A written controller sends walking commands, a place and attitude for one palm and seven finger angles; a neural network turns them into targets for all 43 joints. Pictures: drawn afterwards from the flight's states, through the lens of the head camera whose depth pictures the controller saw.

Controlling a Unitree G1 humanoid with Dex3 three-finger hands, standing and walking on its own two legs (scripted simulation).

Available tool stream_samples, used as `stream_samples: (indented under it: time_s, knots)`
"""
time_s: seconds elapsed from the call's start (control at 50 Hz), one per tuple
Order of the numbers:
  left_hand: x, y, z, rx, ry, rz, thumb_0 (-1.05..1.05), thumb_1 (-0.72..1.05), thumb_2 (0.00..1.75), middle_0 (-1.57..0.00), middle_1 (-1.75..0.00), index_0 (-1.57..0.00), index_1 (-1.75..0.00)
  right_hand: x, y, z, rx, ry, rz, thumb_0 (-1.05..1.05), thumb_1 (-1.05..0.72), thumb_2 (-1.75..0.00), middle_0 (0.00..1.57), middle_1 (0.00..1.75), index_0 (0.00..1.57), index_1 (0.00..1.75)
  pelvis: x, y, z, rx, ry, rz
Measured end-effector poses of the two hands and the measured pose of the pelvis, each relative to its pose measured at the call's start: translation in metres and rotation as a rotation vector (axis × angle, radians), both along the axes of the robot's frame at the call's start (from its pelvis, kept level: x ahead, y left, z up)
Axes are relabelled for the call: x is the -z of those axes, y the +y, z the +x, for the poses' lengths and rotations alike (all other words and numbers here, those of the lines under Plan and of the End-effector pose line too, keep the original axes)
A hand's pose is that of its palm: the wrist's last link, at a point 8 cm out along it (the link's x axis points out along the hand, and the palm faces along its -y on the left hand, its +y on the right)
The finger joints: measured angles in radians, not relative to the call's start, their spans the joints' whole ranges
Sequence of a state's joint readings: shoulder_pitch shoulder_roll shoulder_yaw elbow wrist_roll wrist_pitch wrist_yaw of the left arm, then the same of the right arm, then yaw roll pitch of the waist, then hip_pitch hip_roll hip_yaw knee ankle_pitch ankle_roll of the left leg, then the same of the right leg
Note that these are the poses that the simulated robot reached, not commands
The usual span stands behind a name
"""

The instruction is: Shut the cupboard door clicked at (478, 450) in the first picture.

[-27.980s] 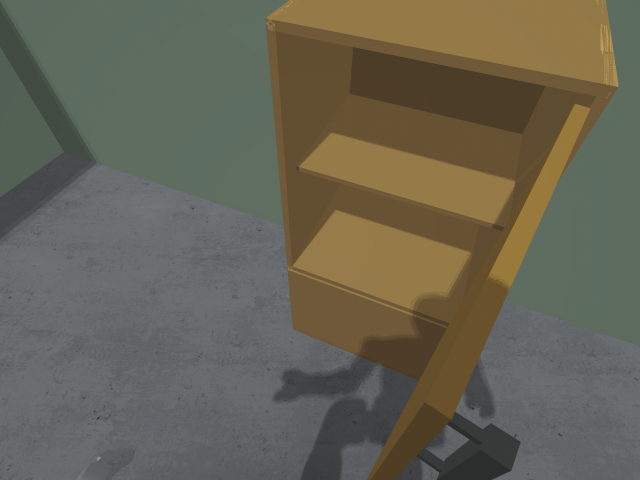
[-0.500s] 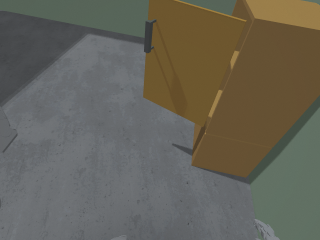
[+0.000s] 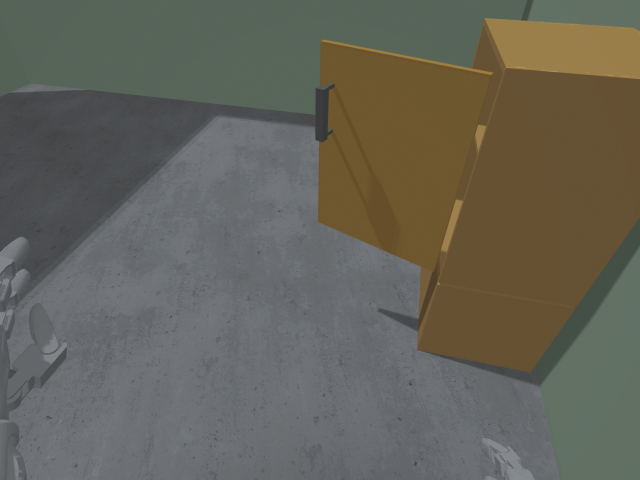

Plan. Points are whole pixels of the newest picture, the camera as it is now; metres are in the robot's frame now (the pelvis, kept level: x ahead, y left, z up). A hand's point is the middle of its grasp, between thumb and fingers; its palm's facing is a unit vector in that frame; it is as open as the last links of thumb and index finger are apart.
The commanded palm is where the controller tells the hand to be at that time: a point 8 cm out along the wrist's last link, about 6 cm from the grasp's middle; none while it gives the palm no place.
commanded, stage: stop stepping back and stand still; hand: left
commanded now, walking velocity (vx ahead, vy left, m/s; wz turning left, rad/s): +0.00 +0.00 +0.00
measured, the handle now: (326, 112) +1.03 +0.09 +0.05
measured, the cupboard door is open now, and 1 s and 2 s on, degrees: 69 69 69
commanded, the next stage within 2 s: let the arm hang, fingers relaxed in 0.86 s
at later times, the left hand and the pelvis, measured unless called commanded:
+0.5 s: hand (41, 336) +0.19 +0.30 +0.16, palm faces +0.39 -0.80 -0.46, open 7.4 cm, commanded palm +0.14 +0.34 +0.18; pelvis -0.01 +0.04 +0.00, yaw -1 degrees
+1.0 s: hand (42, 345) +0.20 +0.32 +0.13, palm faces +0.36 -0.81 -0.47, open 7.4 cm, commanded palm none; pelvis -0.02 +0.06 +0.00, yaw +0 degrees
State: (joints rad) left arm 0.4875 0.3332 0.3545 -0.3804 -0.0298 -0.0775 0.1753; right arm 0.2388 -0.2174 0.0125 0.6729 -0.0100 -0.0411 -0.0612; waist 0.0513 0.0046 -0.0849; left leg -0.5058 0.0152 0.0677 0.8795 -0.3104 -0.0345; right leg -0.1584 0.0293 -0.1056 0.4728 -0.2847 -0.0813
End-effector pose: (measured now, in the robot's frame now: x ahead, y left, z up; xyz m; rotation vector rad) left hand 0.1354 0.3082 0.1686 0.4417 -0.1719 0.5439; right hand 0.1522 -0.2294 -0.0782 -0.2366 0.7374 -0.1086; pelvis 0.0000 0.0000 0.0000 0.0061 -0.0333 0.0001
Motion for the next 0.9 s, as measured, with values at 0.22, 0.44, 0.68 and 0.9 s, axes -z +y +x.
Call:
stream_samples:
  time_s: [0.22, 0.44, 0.68, 0.9]
  knots:
    - [-0.032, 0.016, 0.025, 0.132, -0.13, 0.151, 0.02, 0.88, 0.9, -0.21, -0.3, -0.21, -0.3, -0.014, 0.001, 0.004, 0.085, -0.038, -0.086, 0.01, -0.9, -0.9, 0.2, 0.3, 0.2, 0.3, 0.004, 0.024, 0.003, -0.002, 0.032, -0.014]
    - [-0.009, 0.032, 0.026, 0.158, 0.044, 0.123, 0.01, 0.89, 0.9, -0.21, -0.3, -0.21, -0.3, 0.004, 0.049, -0.019, 0.087, -0.001, 0.041, 0.01, -0.9, -0.9, 0.21, 0.3, 0.2, 0.3, 0.001, 0.044, -0.003, 0.018, 0.041, -0.02]
    - [-0.016, 0.046, -0.001, 0.086, -0.033, 0.111, 0.02, 0.88, 0.9, -0.21, -0.3, -0.21, -0.31, 0.003, 0.05, -0.034, 0.061, 0.013, 0.009, 0.01, -0.9, -0.9, 0.21, 0.3, 0.2, 0.3, 0.0, 0.048, -0.016, 0.006, 0.034, -0.028]
    - [0.004, 0.045, 0.011, 0.109, 0.019, 0.046, 0.02, 0.89, 0.9, -0.21, -0.3, -0.21, -0.3, -0.006, 0.044, -0.027, 0.071, -0.007, -0.026, 0.01, -0.9, -0.9, 0.21, 0.3, 0.2, 0.3, -0.001, 0.053, -0.017, 0.003, 0.044, -0.03]
